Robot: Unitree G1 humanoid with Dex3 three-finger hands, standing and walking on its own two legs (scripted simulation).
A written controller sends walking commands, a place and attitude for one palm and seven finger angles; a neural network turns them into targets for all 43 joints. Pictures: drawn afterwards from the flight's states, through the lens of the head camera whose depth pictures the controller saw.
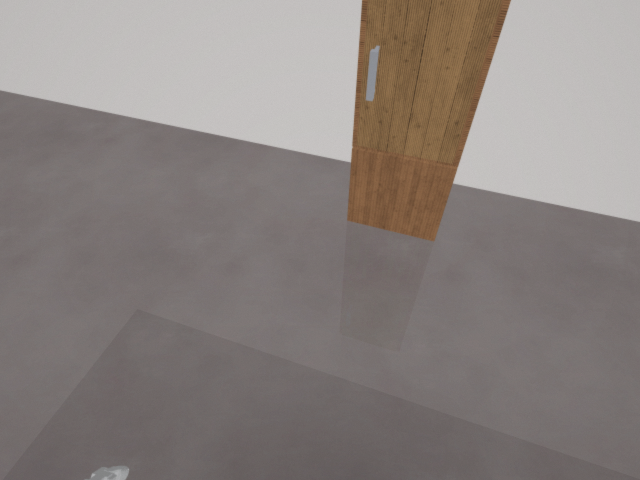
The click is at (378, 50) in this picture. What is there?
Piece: cupboard door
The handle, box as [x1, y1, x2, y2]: [366, 46, 379, 100]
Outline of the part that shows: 379,46 376,46 374,49 371,49 370,51 366,91 367,100 372,100 373,98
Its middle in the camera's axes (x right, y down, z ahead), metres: +0.16 -0.52 +1.21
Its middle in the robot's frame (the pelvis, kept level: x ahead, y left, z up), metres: +1.26 -0.10 -0.06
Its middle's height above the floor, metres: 0.71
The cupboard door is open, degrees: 0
